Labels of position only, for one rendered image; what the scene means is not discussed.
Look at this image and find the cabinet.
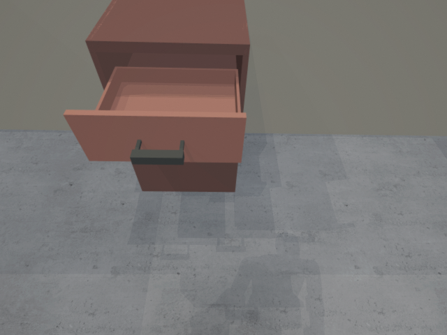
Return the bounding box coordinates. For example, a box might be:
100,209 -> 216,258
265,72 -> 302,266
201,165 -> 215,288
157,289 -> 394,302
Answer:
85,0 -> 250,192

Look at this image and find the handle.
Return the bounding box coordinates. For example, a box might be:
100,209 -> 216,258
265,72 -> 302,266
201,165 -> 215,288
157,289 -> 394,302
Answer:
130,140 -> 184,165

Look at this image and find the drawer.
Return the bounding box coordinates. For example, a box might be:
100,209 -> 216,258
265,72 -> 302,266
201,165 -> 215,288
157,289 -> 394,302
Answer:
63,66 -> 247,163

